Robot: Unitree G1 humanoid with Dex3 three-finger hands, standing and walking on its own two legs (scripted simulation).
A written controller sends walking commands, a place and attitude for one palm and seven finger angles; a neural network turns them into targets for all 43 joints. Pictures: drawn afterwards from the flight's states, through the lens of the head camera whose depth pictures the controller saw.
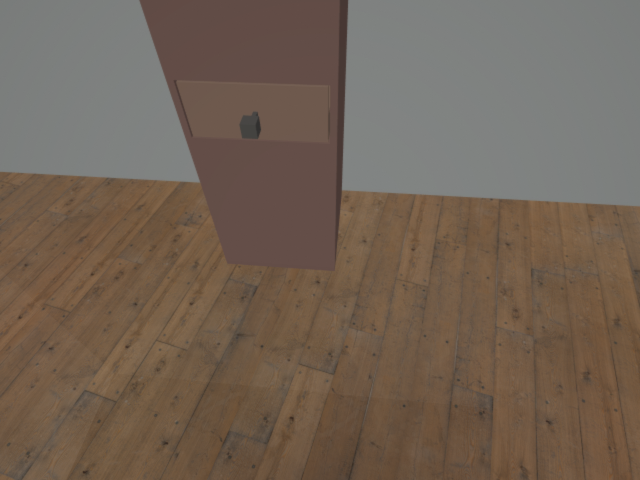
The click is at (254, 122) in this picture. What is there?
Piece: drawer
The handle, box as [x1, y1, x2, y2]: [239, 112, 260, 138]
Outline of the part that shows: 257,112 253,112 251,116 243,115 239,124 242,137 257,138 260,130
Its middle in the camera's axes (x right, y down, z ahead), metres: -0.18 -0.30 +1.00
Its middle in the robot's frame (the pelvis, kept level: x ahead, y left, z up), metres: +0.94 +0.23 -0.09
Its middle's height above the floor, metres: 0.69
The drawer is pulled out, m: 0.00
